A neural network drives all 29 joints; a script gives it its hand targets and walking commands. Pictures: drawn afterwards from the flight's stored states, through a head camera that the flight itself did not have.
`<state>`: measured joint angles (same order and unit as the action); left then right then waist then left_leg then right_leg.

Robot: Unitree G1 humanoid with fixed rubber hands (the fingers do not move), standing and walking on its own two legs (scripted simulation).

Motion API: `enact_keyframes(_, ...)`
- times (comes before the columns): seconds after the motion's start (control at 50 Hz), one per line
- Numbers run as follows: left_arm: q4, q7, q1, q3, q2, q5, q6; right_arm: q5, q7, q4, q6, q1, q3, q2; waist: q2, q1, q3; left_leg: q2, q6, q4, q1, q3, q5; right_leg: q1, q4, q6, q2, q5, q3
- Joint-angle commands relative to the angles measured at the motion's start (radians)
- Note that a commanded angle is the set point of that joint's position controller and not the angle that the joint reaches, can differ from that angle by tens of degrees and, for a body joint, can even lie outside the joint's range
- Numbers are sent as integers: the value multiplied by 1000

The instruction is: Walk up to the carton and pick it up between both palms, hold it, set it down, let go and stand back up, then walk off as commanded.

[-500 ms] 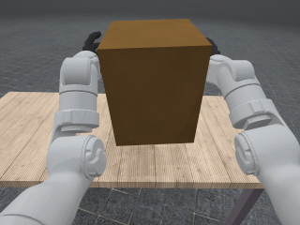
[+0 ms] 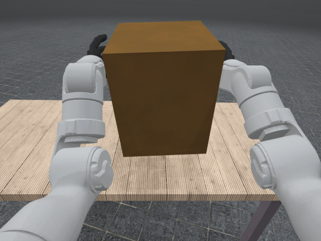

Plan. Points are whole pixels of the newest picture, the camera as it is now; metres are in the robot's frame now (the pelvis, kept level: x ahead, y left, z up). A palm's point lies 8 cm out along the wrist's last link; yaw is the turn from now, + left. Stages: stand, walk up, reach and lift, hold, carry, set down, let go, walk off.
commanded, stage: hold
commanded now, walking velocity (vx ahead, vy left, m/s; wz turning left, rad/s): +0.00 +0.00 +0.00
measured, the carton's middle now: (162, 87) +0.38 +0.00 +0.27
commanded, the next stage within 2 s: none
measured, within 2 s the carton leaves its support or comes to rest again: neither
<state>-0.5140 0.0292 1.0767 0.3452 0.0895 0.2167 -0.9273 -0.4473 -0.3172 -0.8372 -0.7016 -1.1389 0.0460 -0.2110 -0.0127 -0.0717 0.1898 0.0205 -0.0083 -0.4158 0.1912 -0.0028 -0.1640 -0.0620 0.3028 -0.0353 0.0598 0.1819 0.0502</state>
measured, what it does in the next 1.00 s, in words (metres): stands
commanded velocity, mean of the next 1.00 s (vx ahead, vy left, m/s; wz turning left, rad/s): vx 0.00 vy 0.00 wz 0.00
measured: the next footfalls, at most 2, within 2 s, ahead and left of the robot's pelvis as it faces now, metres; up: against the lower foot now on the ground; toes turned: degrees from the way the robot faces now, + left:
none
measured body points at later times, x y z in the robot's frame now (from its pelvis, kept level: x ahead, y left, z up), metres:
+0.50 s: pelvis +0.01 +0.00 +0.00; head -0.09 +0.02 +0.44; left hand +0.39 +0.15 +0.32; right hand +0.39 -0.14 +0.31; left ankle +0.04 +0.11 -0.75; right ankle -0.01 -0.09 -0.75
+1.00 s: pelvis +0.00 +0.00 +0.00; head -0.09 +0.03 +0.44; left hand +0.39 +0.15 +0.33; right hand +0.38 -0.14 +0.32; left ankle +0.04 +0.11 -0.75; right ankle -0.01 -0.09 -0.75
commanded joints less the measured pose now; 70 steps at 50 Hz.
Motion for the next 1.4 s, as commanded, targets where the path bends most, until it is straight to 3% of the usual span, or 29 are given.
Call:
enact_keyframes(0.0, 58, -116, 740, -321, -603, -191, 85, -141, 151, 379, 86, -1038, 108, 619, 54, -13, 318, -10, 39, 40, -221, 60, 143, -87, -66, 68, 13, -125, -62)
enact_keyframes(0.1, 12, -114, 741, -273, -577, -157, 88, -134, 162, 302, 84, -1010, 95, 611, 56, 2, 306, -11, 34, 57, -204, 59, 99, -89, -68, 66, 8, -95, -57)
enact_keyframes(0.2, 63, -109, 735, -313, -591, -177, 95, -165, 156, 382, 93, -1035, 121, 621, 76, -2, 409, -16, 36, 25, -236, 53, 189, -50, -58, 80, 8, -203, -62)
enact_keyframes(0.22, 62, -107, 727, -298, -578, -172, 92, -173, 151, 392, 90, -1039, 143, 635, 56, 17, 397, -21, 30, 15, -234, 46, 213, -43, -55, 86, 6, -227, -63)
enact_keyframes(0.28, 98, -109, 724, -318, -576, -182, 91, -180, 137, 430, 84, -1027, 163, 654, 58, 4, 416, -34, 29, -3, -250, 49, 253, -30, -56, 90, 0, -266, -65)
enact_keyframes(0.36, 51, -121, 699, -280, -564, -147, 78, -159, 130, 384, 77, -1009, 148, 657, 33, 8, 305, -35, 20, 17, -236, 47, 184, -67, -73, 90, -5, -182, -59)
enact_keyframes(0.44, 103, -121, 722, -354, -616, -197, 82, -157, 129, 420, 85, -1025, 123, 626, 70, -39, 329, -22, 45, 10, -258, 54, 237, -68, -60, 77, 8, -232, -61)
enact_keyframes(0.52, 79, -120, 666, -328, -607, -175, 71, -176, 126, 423, 77, -1001, 155, 629, 64, -13, 307, -27, 42, 10, -248, 56, 281, -41, -54, 81, 8, -258, -61)
enact_keyframes(0.6, 113, -129, 660, -323, -593, -163, 62, -177, 122, 428, 73, -984, 157, 626, 51, -19, 332, -27, 41, 7, -270, 54, 276, -26, -54, 88, 7, -264, -52)
enact_keyframes(0.68, 132, -130, 669, -313, -581, -162, 63, -189, 124, 453, 72, -988, 179, 644, 37, 3, 344, -28, 32, 4, -271, 53, 297, -15, -53, 87, 8, -278, -59)
enact_keyframes(0.76, 137, -131, 683, -312, -574, -156, 60, -185, 123, 426, 68, -979, 169, 654, 46, -1, 308, -26, 34, 11, -265, 52, 261, -33, -61, 89, 1, -246, -60)
enact_keyframes(0.78, 120, -131, 709, -328, -581, -160, 60, -174, 128, 408, 70, -999, 146, 634, 65, -16, 274, -24, 40, 22, -242, 55, 210, -63, -65, 81, 6, -186, -59)
enact_keyframes(0.8, 120, -128, 732, -334, -588, -166, 64, -168, 134, 404, 76, -1016, 141, 648, 68, -7, 273, -22, 38, 28, -229, 54, 191, -66, -62, 78, 6, -152, -54)
enact_keyframes(0.84, 99, -122, 745, -333, -595, -187, 72, -155, 143, 413, 83, -1054, 131, 641, 51, -10, 291, -18, 33, 33, -223, 56, 166, -90, -67, 72, 12, -127, -57)
enact_keyframes(0.9, 91, -112, 740, -336, -606, -190, 81, -151, 147, 420, 91, -1058, 133, 642, 55, -4, 350, -17, 36, 27, -244, 53, 188, -75, -63, 71, 9, -159, -57)
enact_keyframes(0.94, 52, -112, 726, -339, -609, -193, 78, -143, 149, 385, 85, -1042, 115, 617, 65, -20, 313, -10, 43, 33, -232, 59, 161, -81, -62, 70, 11, -155, -59)
enact_keyframes(1.04, 42, -119, 694, -273, -570, -166, 76, -154, 147, 360, 80, -1011, 125, 626, 44, 8, 335, -24, 21, 29, -236, 44, 165, -64, -74, 81, -1, -168, -65)
enact_keyframes(1.08, 37, -120, 725, -294, -574, -167, 82, -144, 151, 333, 83, -1013, 97, 599, 66, -20, 325, -19, 36, 41, -226, 57, 135, -85, -72, 72, 6, -136, -61)
enact_keyframes(1.1, 60, -119, 737, -291, -575, -169, 85, -149, 151, 350, 85, -1010, 111, 622, 56, -7, 357, -21, 32, 36, -232, 50, 156, -62, -64, 78, 3, -161, -56)
enact_keyframes(1.12, 42, -118, 737, -290, -580, -166, 83, -149, 152, 341, 83, -1017, 100, 609, 60, -14, 320, -21, 32, 40, -220, 55, 139, -81, -68, 74, 9, -136, -58)
enact_keyframes(1.18, 80, -113, 728, -325, -594, -193, 89, -166, 145, 408, 91, -1041, 135, 635, 70, -8, 383, -28, 33, 15, -244, 48, 220, -54, -57, 78, 9, -218, -60)
enact_keyframes(1.24, 63, -110, 712, -318, -591, -165, 81, -168, 145, 380, 86, -1018, 137, 625, 78, -4, 345, -22, 38, 13, -246, 53, 217, -63, -58, 78, 7, -201, -56)
enact_keyframes(1.28, 81, -114, 710, -304, -576, -168, 80, -172, 138, 409, 84, -1025, 158, 652, 46, 8, 350, -29, 29, 3, -248, 45, 232, -45, -57, 87, -2, -238, -58)
enact_keyframes(1.3, 101, -114, 711, -326, -593, -178, 82, -180, 135, 418, 84, -1016, 160, 644, 70, -7, 373, -31, 36, 0, -265, 46, 258, -44, -54, 85, 3, -271, -60)
enact_keyframes(1.38, 86, -116, 693, -322, -582, -179, 75, -172, 128, 439, 83, -1033, 161, 640, 42, -9, 340, -31, 31, 3, -262, 48, 243, -60, -63, 87, 3, -243, -61)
